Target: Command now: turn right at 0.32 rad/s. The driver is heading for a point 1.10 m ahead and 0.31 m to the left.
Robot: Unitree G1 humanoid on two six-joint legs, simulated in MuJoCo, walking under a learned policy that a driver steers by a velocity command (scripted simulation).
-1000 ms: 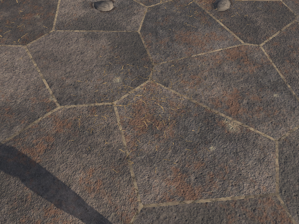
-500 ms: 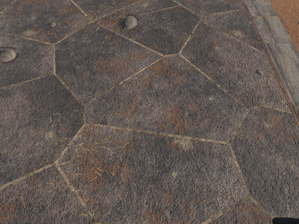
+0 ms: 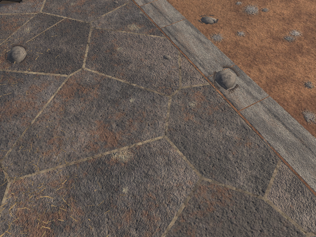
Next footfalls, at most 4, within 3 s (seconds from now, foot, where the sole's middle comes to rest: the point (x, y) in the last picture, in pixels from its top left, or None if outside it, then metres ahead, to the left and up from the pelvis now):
0.28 left None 0.04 0.13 -0.77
1.28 right None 0.12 -0.15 -0.77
1.76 left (162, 222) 0.51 0.05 -0.77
2.20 right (142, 132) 0.98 0.13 -0.77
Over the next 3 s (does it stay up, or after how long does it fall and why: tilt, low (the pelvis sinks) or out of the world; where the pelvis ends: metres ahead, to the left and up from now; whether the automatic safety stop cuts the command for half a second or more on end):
stays up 1.16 0.43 0.01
